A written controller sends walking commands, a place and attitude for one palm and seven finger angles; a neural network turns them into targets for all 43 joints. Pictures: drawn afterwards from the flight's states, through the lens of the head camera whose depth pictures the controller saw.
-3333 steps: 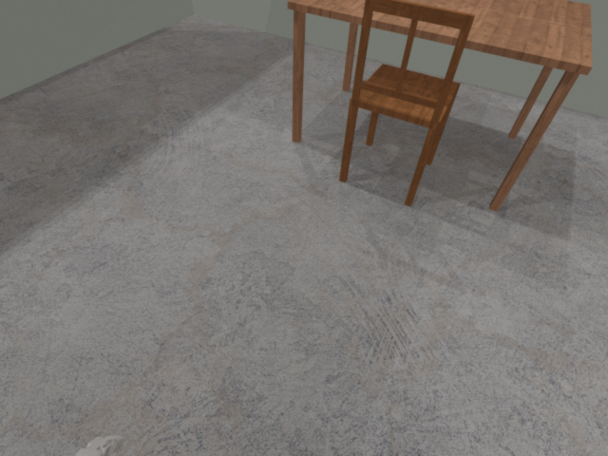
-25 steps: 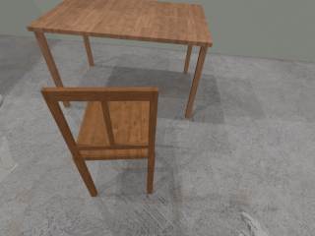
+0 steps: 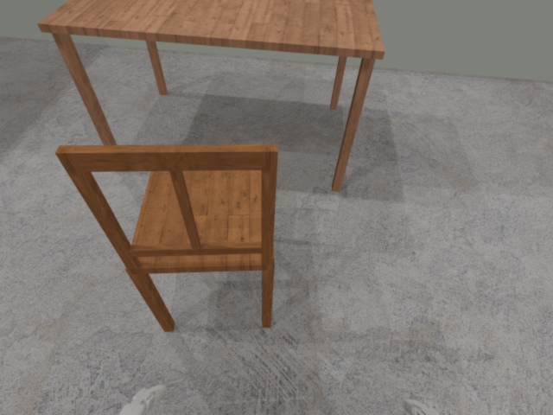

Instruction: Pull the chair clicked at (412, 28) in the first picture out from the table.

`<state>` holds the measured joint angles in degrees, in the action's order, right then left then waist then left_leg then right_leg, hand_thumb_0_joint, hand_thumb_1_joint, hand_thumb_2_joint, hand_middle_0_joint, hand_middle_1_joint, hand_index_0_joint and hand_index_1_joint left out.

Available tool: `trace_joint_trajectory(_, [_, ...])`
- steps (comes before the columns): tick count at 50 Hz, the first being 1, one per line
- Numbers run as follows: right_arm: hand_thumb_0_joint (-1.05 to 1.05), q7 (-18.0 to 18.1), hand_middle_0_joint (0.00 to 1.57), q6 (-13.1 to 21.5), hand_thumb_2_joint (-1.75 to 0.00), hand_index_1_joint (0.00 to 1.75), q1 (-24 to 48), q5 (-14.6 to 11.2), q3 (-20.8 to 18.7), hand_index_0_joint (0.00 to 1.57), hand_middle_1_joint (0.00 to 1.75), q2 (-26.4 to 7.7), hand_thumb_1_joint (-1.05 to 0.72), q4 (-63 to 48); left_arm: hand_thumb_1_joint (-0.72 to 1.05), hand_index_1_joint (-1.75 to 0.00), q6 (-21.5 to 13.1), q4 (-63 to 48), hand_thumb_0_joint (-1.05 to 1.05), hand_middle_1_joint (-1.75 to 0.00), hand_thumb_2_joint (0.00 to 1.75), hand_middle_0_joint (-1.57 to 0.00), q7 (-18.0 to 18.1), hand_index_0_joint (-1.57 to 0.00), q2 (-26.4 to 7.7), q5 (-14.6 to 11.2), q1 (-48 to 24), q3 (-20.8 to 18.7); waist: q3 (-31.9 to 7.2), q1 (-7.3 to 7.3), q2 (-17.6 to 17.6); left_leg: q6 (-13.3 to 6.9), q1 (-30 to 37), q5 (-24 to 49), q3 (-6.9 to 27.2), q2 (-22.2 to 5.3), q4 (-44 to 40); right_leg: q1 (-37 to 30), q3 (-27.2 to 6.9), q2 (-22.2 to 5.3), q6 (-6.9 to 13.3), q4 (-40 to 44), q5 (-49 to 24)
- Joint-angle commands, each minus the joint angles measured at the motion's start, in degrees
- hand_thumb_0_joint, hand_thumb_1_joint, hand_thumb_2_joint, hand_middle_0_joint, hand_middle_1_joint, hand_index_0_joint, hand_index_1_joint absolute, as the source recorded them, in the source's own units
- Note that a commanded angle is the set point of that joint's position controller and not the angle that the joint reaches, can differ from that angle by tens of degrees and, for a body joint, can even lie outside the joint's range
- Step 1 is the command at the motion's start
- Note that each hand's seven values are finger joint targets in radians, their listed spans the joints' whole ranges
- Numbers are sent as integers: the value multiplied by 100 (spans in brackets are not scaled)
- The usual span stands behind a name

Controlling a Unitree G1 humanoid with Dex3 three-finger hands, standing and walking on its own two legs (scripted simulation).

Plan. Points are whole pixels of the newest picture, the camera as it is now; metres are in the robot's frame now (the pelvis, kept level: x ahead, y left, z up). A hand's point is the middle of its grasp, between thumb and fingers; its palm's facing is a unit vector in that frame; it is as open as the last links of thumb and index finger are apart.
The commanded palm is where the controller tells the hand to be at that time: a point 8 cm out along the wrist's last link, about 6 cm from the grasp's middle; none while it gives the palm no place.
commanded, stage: let the arm hang, fingers relaxed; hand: left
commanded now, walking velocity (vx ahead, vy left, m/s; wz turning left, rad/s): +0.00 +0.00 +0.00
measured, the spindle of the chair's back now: (187, 212) +0.51 +0.20 -0.09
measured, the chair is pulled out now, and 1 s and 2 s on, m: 0.56 0.56 0.56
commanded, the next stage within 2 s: look to check the result in 0.86 s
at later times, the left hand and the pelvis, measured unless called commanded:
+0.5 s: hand out of the picture -0.01 +0.16 -0.16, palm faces +0.03 -0.97 -0.23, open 7.4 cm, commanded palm none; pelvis +0.00 -0.03 +0.01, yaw +1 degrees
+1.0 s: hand out of the picture -0.01 +0.13 -0.17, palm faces +0.04 -0.98 -0.17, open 7.4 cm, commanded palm none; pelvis +0.00 -0.03 +0.01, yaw +1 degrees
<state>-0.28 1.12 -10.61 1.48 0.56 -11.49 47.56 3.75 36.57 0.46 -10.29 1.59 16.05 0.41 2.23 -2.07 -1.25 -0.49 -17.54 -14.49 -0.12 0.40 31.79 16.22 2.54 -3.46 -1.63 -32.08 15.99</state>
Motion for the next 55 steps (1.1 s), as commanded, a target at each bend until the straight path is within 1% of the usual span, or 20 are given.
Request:
trace_joint_trajectory(1, [0,84,20,62,-90,30,-301,-50,-164,20,30,-665,-90,-116,90,-30,-347,220,0,-30,90,-20,117,-20,-928,-50,361,-223,-749,237,712,-165,487,1957,565,-474,-606,-779,-325,-249,360,533,-1197])
trace_joint_trajectory(2, [0,99,20,33,-90,30,-335,-66,-144,20,30,-637,-90,-24,90,-30,-342,441,0,-30,90,-20,114,-20,-928,-58,369,-194,-490,240,845,-189,428,1748,596,-485,-696,-692,-291,-194,358,674,-1040])
trace_joint_trajectory(4, [0,128,20,16,-90,30,-526,-25,-177,20,30,-465,-90,141,90,-30,-360,709,0,-30,90,-20,142,-20,-690,-44,530,-278,-581,239,1214,-178,470,1433,562,-482,-675,-745,-277,-221,400,790,-966])
trace_joint_trajectory(6, [0,125,20,-25,-90,30,-683,-39,-158,20,30,-432,-90,295,90,-30,-364,988,0,-30,90,-20,138,-20,-747,-81,492,-203,-516,235,1337,-168,358,931,569,-474,-778,-785,-243,-218,422,886,-721])
trace_joint_trajectory(12, [0,156,20,-79,-90,30,-1111,-65,-179,20,30,-356,-90,650,90,-30,-361,1555,0,-30,90,-20,110,-20,-653,-105,391,-142,169,207,194,-211,77,335,624,-524,-979,-513,-206,-201,468,1146,-372])
trace_joint_trajectory(17, [0,163,20,-97,-90,30,-1318,-64,-164,20,30,-270,-90,878,90,-30,-363,1862,0,-30,90,-20,129,-20,-593,-117,519,-104,343,202,-176,-204,173,87,496,-472,-959,-241,-279,-254,490,1299,43])
trace_joint_trajectory(21, [0,159,20,-100,-90,30,-1451,-55,-146,20,30,-163,-90,1023,90,-30,-376,1981,0,-30,90,-20,148,-20,-573,-116,588,-108,233,170,-231,-168,293,136,410,-416,-834,-152,-367,-314,512,1332,242])
trace_joint_trajectory(22, [0,164,20,-112,-90,30,-1427,-65,-140,20,30,-144,-90,1055,90,-30,-371,2004,0,-30,90,-20,153,-20,-557,-120,605,-93,448,184,-167,-176,267,118,380,-431,-865,-6,-356,-286,522,1377,301])
trace_joint_trajectory(26, [0,181,20,-78,-90,30,-1467,-61,-123,20,30,-53,-90,1146,90,-30,-380,2084,0,-30,90,-20,171,-20,-474,-119,685,-101,337,186,78,-166,248,205,417,-462,-906,-115,-359,-265,519,1252,98])
trace_joint_trajectory(27, [0,188,20,-79,-90,30,-1459,-71,-118,20,30,-28,-90,1174,90,-30,-375,2105,0,-30,90,-20,169,-20,-453,-119,674,-93,535,203,127,-181,170,180,425,-479,-967,-44,-338,-223,523,1277,87])
trace_joint_trajectory(31, [0,204,20,-44,-90,30,-1490,-68,-116,20,30,22,-90,1213,90,-30,-399,2166,0,-30,90,-20,177,-20,-384,-115,754,-107,210,208,233,-165,280,349,412,-484,-922,-243,-351,-244,513,1187,-155])
trace_joint_trajectory(34, [0,221,20,-37,-90,30,-1486,-64,-116,20,30,78,-90,1241,90,-30,-401,2197,0,-30,90,-20,182,-20,-313,-109,756,-115,260,221,280,-160,282,414,410,-511,-936,-244,-322,-235,509,1184,-240])
trace_joint_trajectory(36, [0,228,20,-44,-90,30,-1497,-64,-115,20,30,103,-90,1263,90,-30,-399,2227,0,-30,90,-20,182,-20,-295,-116,730,-118,300,215,312,-145,227,336,408,-492,-939,-265,-316,-229,515,1197,-183])
trace_joint_trajectory(37, [0,236,20,-53,-90,30,-1457,-73,-116,20,30,157,-90,1276,90,-30,-391,2259,0,-30,90,-20,182,-20,-261,-107,730,-112,554,219,344,-167,182,316,414,-501,-986,-123,-321,-201,525,1257,-173])
trace_joint_trajectory(41, [0,237,20,-57,-90,30,-1528,-59,-126,20,30,148,-90,1267,90,-30,-396,2276,0,-30,90,-20,178,-20,-246,-110,731,-122,345,201,259,-150,231,207,413,-482,-949,-214,-328,-225,526,1240,-93])
trace_joint_trajectory(42, [0,241,20,-66,-90,30,-1512,-63,-126,20,30,164,-90,1276,90,-30,-388,2281,0,-30,90,-20,175,-20,-232,-107,727,-120,489,204,291,-161,196,155,400,-498,-993,-143,-298,-204,525,1290,-40])
trace_joint_trajectory(46, [0,243,20,-57,-90,30,-1550,-60,-133,20,30,152,-90,1281,90,-30,-402,2275,0,-30,90,-20,174,-20,-230,-112,721,-127,298,187,174,-143,286,286,394,-478,-908,-221,-336,-237,528,1259,-107])
trace_joint_trajectory(47, [0,250,20,-70,-90,30,-1532,-62,-135,20,30,177,-90,1293,90,-30,-390,2274,0,-30,90,-20,178,-20,-205,-110,697,-125,498,194,218,-155,224,229,392,-505,-967,-128,-308,-199,537,1295,-59])
trace_joint_trajectory(50, [0,250,20,-51,-90,30,-1553,-62,-134,20,30,148,-90,1280,90,-30,-404,2265,0,-30,90,-20,180,-20,-214,-114,714,-135,221,197,176,-150,281,349,414,-510,-928,-313,-329,-217,528,1217,-218])
trace_joint_trajectory(55, [0,257,20,-46,-90,30,-1521,-69,-130,20,30,158,-90,1300,90,-30,-405,2283,0,-30,90,-20,182,-20,-190,-114,752,-128,267,209,161,-160,334,475,406,-520,-913,-280,-312,-225,524,1208,-334])
